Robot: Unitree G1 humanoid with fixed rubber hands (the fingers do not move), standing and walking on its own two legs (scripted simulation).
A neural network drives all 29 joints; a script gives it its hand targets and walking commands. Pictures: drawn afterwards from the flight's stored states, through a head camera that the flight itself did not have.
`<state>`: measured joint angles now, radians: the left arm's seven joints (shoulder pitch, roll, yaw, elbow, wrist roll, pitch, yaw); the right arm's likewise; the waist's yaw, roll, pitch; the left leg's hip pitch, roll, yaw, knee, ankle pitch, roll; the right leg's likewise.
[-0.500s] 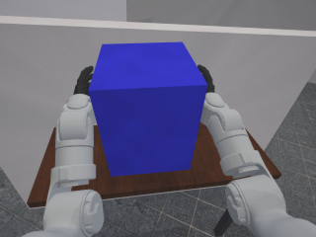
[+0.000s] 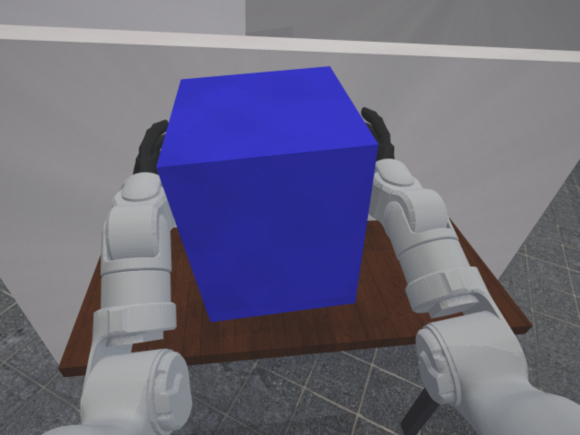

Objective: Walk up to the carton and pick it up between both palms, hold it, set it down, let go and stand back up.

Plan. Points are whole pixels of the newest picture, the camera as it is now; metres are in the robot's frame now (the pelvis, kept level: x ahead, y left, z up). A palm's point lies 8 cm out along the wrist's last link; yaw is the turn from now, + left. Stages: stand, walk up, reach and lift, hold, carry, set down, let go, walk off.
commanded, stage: hold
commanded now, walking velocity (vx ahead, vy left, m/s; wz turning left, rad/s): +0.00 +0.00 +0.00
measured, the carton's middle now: (270, 194) +0.37 +0.01 +0.20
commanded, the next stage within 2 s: none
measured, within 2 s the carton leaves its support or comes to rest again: neither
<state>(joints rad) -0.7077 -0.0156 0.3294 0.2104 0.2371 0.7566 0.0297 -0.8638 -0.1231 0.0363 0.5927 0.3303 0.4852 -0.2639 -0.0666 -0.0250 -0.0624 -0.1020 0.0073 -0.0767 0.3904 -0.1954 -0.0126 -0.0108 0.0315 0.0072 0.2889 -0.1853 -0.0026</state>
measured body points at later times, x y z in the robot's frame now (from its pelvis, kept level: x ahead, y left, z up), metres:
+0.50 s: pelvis +0.00 +0.00 +0.00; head -0.08 +0.02 +0.44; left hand +0.37 +0.16 +0.23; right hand +0.38 -0.14 +0.24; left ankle +0.02 +0.12 -0.75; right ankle -0.01 -0.12 -0.75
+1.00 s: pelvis -0.01 +0.00 +0.00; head -0.08 +0.03 +0.44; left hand +0.37 +0.16 +0.22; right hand +0.38 -0.13 +0.24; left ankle +0.02 +0.12 -0.75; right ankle -0.01 -0.12 -0.75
